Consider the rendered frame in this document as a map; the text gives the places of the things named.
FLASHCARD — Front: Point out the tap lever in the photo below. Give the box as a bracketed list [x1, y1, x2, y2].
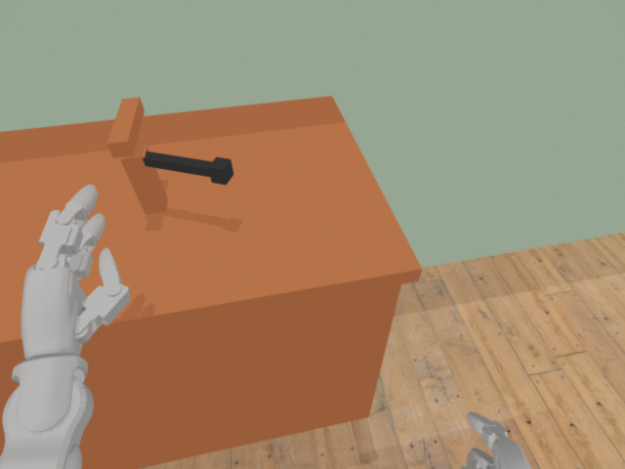
[143, 151, 233, 185]

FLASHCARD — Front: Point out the counter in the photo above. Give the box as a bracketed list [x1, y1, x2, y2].
[0, 96, 422, 469]

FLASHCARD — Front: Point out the robot left forearm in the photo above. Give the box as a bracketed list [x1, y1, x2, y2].
[0, 353, 94, 469]

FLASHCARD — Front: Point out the right robot hand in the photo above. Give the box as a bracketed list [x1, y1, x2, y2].
[461, 412, 531, 469]

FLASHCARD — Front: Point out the left robot hand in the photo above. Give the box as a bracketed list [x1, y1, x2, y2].
[21, 184, 131, 360]

